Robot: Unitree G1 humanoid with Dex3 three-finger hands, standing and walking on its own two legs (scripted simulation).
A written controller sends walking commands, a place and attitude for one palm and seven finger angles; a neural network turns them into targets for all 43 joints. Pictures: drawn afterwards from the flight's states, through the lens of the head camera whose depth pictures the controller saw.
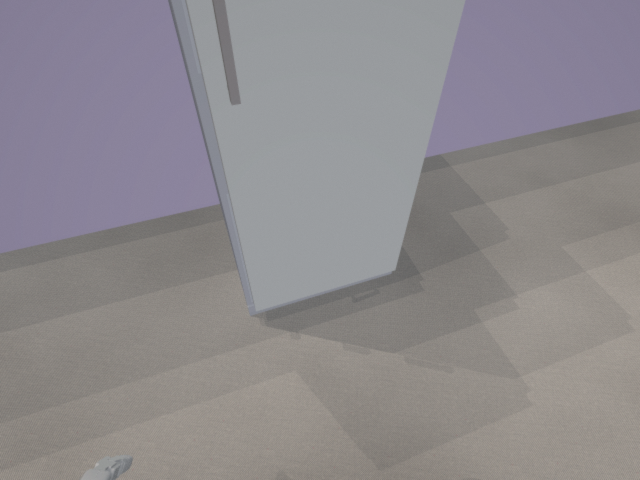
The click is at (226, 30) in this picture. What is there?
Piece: fridge door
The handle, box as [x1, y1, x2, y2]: [212, 0, 240, 104]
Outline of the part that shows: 212,0 230,101 232,104 240,103 224,0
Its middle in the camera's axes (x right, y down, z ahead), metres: -0.16 -0.35 +0.61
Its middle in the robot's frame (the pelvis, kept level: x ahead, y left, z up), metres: +0.72 +0.20 +0.25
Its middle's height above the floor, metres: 1.02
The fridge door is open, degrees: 0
